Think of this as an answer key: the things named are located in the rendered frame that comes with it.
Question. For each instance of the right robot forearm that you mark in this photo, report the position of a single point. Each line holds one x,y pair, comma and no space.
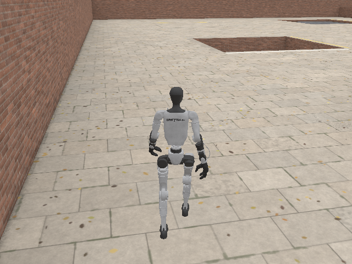
201,151

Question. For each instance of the right robot upper arm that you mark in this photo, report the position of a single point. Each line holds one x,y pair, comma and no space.
195,125

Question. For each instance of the right robot hand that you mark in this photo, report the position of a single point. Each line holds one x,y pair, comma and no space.
205,169

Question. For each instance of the left robot upper arm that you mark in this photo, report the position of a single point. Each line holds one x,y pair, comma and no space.
156,124

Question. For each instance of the left robot forearm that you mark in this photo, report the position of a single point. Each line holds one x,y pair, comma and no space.
152,142

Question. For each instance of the left robot hand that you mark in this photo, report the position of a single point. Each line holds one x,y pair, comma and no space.
155,148

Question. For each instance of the robot left foot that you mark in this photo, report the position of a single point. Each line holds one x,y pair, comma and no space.
163,233

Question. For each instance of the robot left thigh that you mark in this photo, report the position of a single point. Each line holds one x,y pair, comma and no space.
162,167

